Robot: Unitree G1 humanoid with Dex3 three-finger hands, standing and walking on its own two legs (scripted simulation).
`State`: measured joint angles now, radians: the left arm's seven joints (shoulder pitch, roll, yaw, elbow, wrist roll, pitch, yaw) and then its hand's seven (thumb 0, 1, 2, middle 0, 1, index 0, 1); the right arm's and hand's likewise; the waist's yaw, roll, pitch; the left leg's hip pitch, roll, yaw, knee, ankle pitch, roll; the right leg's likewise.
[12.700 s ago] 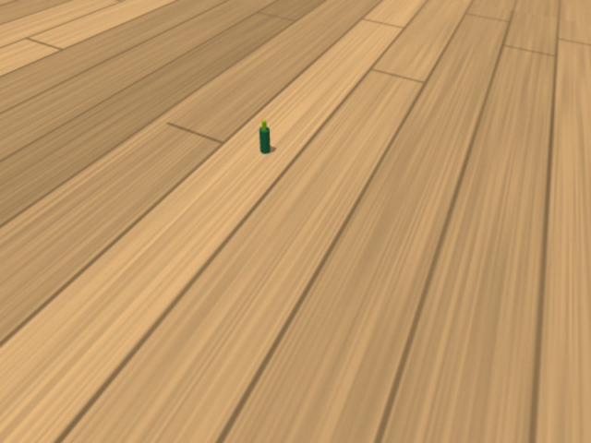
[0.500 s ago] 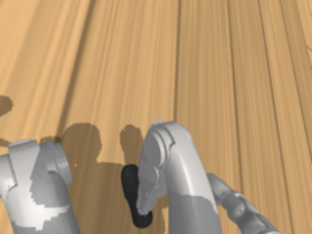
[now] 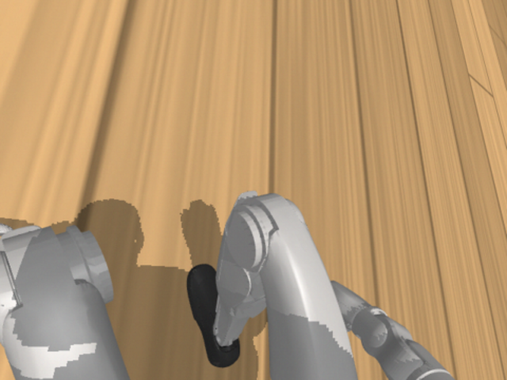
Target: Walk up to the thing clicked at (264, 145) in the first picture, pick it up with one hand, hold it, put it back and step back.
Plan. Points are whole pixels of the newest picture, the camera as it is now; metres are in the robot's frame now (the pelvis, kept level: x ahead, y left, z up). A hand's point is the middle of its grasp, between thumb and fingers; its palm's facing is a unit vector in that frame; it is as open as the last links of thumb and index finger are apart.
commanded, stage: close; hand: left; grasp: from the side
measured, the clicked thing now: out of the picture +0.43 +0.29 -0.18
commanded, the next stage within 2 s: settle in 0.66 s
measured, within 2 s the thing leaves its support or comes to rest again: leaves its support in 1.06 s
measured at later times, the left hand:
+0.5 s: hand out of the picture +0.42 +0.28 -0.17, palm faces +0.29 -0.96 +0.00, open 8.5 cm
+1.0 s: hand out of the picture +0.43 +0.27 -0.17, palm faces +0.28 -0.96 +0.01, open 7.3 cm
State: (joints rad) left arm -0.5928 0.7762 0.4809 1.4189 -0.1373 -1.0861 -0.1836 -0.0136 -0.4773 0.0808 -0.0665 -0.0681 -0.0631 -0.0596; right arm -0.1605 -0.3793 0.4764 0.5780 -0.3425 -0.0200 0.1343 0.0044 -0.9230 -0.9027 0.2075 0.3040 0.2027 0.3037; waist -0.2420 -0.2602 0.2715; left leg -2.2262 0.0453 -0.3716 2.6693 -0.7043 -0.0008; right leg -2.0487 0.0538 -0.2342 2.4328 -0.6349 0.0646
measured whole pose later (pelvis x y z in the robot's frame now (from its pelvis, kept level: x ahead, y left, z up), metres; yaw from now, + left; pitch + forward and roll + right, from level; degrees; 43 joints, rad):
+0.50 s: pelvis +0.00 +0.00 +0.00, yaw -1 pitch +11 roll -17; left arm -0.63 0.82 0.46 1.45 -0.12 -1.10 -0.08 -0.01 0.28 0.62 -0.59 -0.58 -0.61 -0.58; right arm -0.18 -0.37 0.51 0.57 -0.36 0.01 0.14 0.00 -0.89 -0.89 0.21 0.30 0.20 0.30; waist -0.25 -0.28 0.30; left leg -2.22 0.05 -0.39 2.67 -0.71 0.00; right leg -2.05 0.07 -0.25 2.42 -0.62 0.07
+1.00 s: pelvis +0.00 +0.00 +0.01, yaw -1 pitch +12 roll -18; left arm -0.65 0.82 0.43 1.40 -0.11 -1.07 -0.07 -0.03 -0.02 1.02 -0.78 -1.10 -0.85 -1.11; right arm -0.18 -0.37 0.51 0.57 -0.35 0.02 0.13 0.00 -0.90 -0.90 0.21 0.30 0.20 0.30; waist -0.25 -0.28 0.30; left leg -2.22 0.05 -0.40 2.66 -0.72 0.00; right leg -2.04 0.07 -0.25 2.41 -0.63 0.07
